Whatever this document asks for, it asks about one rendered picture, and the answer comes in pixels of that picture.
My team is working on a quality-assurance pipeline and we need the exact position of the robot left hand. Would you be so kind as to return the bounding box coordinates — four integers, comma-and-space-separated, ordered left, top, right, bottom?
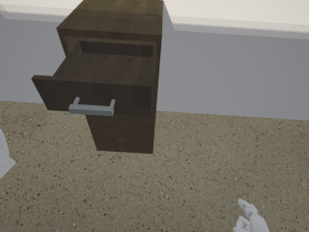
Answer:
0, 129, 15, 179

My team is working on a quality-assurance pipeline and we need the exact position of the cabinet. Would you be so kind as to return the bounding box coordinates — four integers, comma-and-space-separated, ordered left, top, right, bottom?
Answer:
56, 0, 163, 154

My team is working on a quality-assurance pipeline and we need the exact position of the robot right hand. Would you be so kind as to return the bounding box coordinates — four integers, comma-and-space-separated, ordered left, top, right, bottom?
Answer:
233, 199, 269, 232

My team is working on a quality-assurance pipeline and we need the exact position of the drawer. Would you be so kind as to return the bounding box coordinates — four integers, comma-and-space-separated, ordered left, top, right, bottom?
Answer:
31, 40, 155, 117

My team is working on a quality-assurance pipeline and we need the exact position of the handle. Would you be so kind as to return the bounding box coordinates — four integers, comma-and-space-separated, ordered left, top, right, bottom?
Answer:
68, 97, 115, 116

